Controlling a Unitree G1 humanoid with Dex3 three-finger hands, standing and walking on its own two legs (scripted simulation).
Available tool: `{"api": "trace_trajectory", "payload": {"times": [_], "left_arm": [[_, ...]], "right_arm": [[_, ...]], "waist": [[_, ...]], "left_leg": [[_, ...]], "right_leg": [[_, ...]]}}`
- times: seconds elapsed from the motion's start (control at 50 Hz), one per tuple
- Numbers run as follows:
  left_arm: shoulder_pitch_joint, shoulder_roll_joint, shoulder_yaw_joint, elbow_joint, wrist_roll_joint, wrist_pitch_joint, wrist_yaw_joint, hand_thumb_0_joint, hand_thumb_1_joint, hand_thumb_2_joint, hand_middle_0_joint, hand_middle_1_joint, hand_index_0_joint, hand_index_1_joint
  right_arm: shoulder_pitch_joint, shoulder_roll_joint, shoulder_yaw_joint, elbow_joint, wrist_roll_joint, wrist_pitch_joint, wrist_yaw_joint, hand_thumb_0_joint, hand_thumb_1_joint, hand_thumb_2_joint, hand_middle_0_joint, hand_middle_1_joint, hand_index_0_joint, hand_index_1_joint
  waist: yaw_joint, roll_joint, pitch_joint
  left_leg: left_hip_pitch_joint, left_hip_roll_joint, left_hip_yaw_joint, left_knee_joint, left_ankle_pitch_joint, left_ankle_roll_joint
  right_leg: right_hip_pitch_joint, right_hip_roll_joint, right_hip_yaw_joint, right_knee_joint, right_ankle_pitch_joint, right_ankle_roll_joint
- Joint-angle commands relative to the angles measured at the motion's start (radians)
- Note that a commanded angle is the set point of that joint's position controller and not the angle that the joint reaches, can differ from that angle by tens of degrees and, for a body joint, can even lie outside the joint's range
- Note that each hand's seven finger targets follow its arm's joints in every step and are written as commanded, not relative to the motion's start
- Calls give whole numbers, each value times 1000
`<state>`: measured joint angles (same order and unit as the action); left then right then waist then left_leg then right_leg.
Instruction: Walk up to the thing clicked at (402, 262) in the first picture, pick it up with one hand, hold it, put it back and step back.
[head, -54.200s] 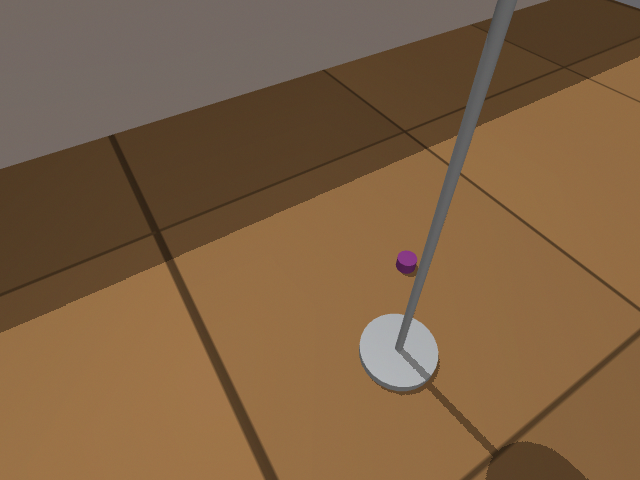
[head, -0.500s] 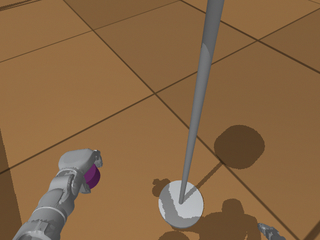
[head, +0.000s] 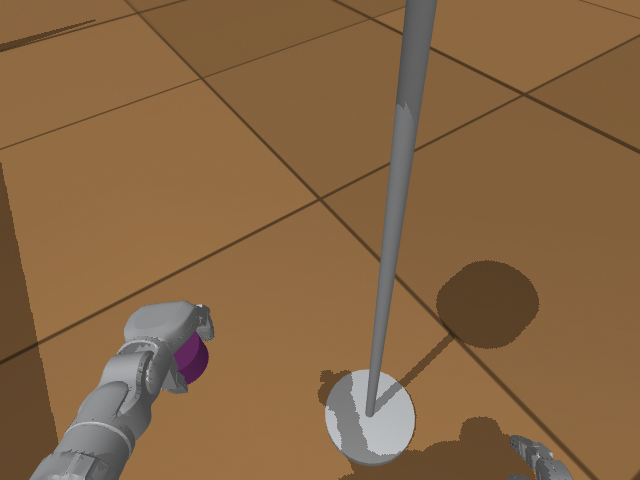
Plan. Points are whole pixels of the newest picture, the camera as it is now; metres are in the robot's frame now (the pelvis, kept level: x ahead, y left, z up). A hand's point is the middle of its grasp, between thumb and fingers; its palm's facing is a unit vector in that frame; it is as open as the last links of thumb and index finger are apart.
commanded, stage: hold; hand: left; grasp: from above
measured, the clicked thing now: (178, 354) +0.31 +0.23 -0.07
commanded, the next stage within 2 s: crouch in 1.06 s
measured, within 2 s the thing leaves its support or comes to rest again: neither
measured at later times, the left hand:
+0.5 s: hand (171, 363) +0.28 +0.22 -0.03, palm faces -0.44 -0.06 -0.90, open 9.1 cm
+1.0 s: hand (169, 351) +0.29 +0.22 -0.02, palm faces -0.43 -0.06 -0.90, open 9.1 cm
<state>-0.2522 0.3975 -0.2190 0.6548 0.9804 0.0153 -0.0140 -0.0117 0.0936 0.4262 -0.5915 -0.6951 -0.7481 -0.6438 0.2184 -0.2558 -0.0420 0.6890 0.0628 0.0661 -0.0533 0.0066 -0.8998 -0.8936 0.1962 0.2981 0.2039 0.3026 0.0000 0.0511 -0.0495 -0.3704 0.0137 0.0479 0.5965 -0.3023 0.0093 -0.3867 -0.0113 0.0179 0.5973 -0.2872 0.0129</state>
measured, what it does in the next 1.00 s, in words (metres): stands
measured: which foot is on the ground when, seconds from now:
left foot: down 0.00-1.00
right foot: down 0.00-1.00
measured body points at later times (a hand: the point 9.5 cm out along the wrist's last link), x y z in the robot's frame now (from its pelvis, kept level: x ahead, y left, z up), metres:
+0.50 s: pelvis -0.01 +0.00 +0.01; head +0.00 -0.03 +0.46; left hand +0.30 +0.22 +0.03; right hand +0.13 -0.26 -0.11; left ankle +0.00 +0.11 -0.73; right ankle +0.01 -0.13 -0.73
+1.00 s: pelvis +0.00 +0.00 +0.01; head +0.01 -0.03 +0.46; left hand +0.31 +0.22 +0.03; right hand +0.14 -0.25 -0.11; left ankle +0.00 +0.11 -0.73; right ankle +0.01 -0.13 -0.73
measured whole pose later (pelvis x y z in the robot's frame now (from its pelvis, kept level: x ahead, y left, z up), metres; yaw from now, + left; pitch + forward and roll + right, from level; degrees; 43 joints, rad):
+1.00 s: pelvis +0.00 +0.00 +0.01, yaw +0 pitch +2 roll +0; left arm -0.26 0.40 -0.22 0.62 0.98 0.01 -0.03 -0.01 0.10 0.42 -0.58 -0.70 -0.74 -0.65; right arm 0.18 -0.25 -0.03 0.71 0.07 0.07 -0.07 0.01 -0.91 -0.90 0.20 0.30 0.20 0.30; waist 0.02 0.05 -0.02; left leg -0.28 0.01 0.05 0.49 -0.25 0.01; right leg -0.30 -0.01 0.02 0.50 -0.24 0.01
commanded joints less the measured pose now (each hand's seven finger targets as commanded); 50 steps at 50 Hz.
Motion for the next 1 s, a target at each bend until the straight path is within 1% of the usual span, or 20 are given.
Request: {"api": "trace_trajectory", "payload": {"times": [0.0,0.02,0.12,0.26,0.34,0.36,0.38,0.4,0.46,0.48,0.52,0.58,0.66,0.68,0.76,0.82,0.86,0.9,0.96,0.98], "left_arm": [[-308,215,106,-210,1,-5,37,0,629,654,-866,-837,-941,-759],[-315,213,103,-209,4,-4,38,0,642,648,-883,-824,-957,-748],[-317,214,107,-217,-2,-6,39,0,658,621,-876,-839,-961,-752],[-310,222,112,-246,-4,-6,29,0,646,624,-874,-838,-955,-755],[-310,216,106,-257,-3,-3,22,0,625,634,-860,-837,-939,-756],[-334,232,114,-274,-4,-6,24,0,644,647,-878,-842,-955,-761],[-318,230,119,-247,1,-4,24,0,621,659,-869,-838,-942,-762],[-334,222,108,-260,-4,-4,23,0,616,644,-866,-830,-939,-754],[-332,231,122,-252,-9,-5,16,0,623,632,-854,-852,-937,-767],[-324,219,109,-218,-7,0,14,0,623,636,-863,-848,-942,-766],[-324,223,110,-223,-7,1,8,0,612,642,-860,-837,-936,-759],[-287,200,93,-220,-22,-1,-7,0,622,657,-865,-850,-940,-773],[-272,222,110,-256,-15,-6,-12,0,610,651,-852,-842,-927,-764],[-274,210,100,-258,-11,-6,-13,0,604,654,-849,-835,-922,-759],[-359,231,114,-278,1,-15,10,0,595,646,-849,-822,-921,-748],[-352,251,143,-273,6,-17,27,0,594,646,-851,-818,-923,-743],[-369,225,117,-278,4,-13,32,0,606,650,-858,-832,-933,-755],[-363,214,109,-252,3,-6,38,0,619,656,-874,-824,-945,-751],[-308,205,108,-192,-4,2,32,0,590,643,-848,-814,-919,-740],[-296,189,89,-183,-4,3,22,0,606,643,-854,-829,-929,-752]], "right_arm": [[-55,-133,-37,-129,2,-41,-12,0,-900,-896,200,300,200,300],[-67,-128,-34,-128,3,-41,-12,0,-902,-897,200,300,200,300],[-86,-126,-28,-138,5,-43,-15,0,-899,-896,200,300,200,300],[-107,-122,-23,-139,7,-46,-19,0,-902,-897,200,300,200,300],[-109,-124,-24,-134,8,-47,-22,0,-903,-897,200,300,200,300],[-113,-125,-24,-133,8,-47,-23,0,-903,-897,200,300,200,300],[-108,-124,-22,-130,8,-48,-24,0,-903,-898,200,300,200,300],[-114,-121,-20,-132,9,-48,-24,0,-905,-898,200,300,200,300],[-121,-119,-18,-131,9,-50,-25,0,-904,-898,200,300,200,300],[-123,-119,-16,-130,10,-50,-25,0,-906,-899,200,300,200,300],[-129,-119,-16,-133,11,-50,-25,0,-906,-899,200,300,200,300],[-134,-118,-15,-140,11,-50,-24,0,-907,-900,200,300,200,300],[-136,-115,-14,-151,12,-47,-24,0,-903,-898,200,300,200,300],[-136,-114,-14,-152,13,-47,-24,0,-904,-898,200,300,200,300],[-114,-120,-17,-134,10,-48,-26,0,-903,-898,200,300,200,300],[-109,-120,-22,-127,10,-46,-27,0,-902,-898,200,300,200,300],[-109,-119,-23,-121,9,-48,-27,0,-902,-897,200,300,200,300],[-102,-121,-26,-113,8,-47,-26,0,-902,-897,200,300,200,300],[-99,-123,-30,-111,10,-45,-23,0,-901,-897,200,300,200,300],[-104,-121,-29,-112,11,-44,-22,0,-901,-897,200,300,200,300]], "waist": [[-8,-32,-257],[1,-31,-243],[0,-38,-203],[6,-47,-209],[2,-29,-235],[10,-23,-230],[3,-36,-224],[3,-41,-221],[10,-39,-208],[4,-56,-198],[7,-47,-193],[13,-51,-168],[23,-35,-181],[17,-39,-190],[1,-19,-226],[15,-7,-258],[4,-18,-272],[4,-22,-257],[5,-41,-224],[10,-51,-206]], "left_leg": [[151,-21,-19,-83,274,7],[145,-22,-22,-88,262,7],[135,-26,-17,-112,174,11],[158,-29,-13,-129,154,11],[189,-24,-15,-136,206,9],[186,-22,-18,-140,205,7],[185,-23,-15,-138,206,10],[187,-24,-16,-142,202,10],[188,-26,-11,-149,187,11],[182,-25,-14,-151,190,12],[188,-27,-9,-154,196,12],[181,-25,-13,-166,179,10],[187,-26,-13,-170,189,7],[192,-25,-15,-169,195,7],[221,-16,-19,-163,239,4],[238,-22,-15,-157,274,3],[251,-22,-14,-149,303,5],[243,-21,-13,-149,309,6],[228,-21,-10,-157,308,7],[217,-21,-11,-158,302,7]], "right_leg": [[103,45,-8,-85,226,-26],[99,43,-9,-90,216,-24],[92,37,0,-126,133,-23],[114,34,2,-149,108,-19],[126,37,-3,-139,159,-23],[126,40,-7,-142,154,-25],[128,38,-4,-147,159,-22],[125,38,-6,-149,155,-22],[128,36,-4,-161,140,-20],[125,36,-5,-162,143,-20],[130,33,-3,-168,150,-19],[125,35,-7,-175,125,-23],[137,36,-9,-175,131,-27],[138,38,-10,-173,136,-27],[133,44,-10,-156,183,-29],[158,41,-10,-156,214,-29],[165,40,-8,-153,249,-25],[162,40,-11,-158,259,-25],[160,39,-14,-161,257,-25],[154,39,-15,-165,250,-26]]}}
